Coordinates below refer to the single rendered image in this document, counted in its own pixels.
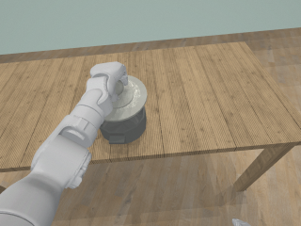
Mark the pot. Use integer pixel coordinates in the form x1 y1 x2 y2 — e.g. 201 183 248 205
100 106 147 144

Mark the robot left forearm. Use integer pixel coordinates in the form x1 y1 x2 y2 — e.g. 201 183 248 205
30 72 116 171

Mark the knob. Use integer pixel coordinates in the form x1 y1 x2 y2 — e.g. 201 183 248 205
115 80 124 95

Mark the left robot upper arm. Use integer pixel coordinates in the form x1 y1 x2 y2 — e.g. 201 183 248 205
0 134 92 226

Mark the lid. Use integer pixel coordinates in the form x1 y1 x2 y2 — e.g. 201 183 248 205
104 75 148 122

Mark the table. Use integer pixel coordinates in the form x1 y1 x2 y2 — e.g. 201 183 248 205
0 41 301 194

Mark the left robot hand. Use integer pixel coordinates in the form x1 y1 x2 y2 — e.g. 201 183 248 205
89 61 128 102

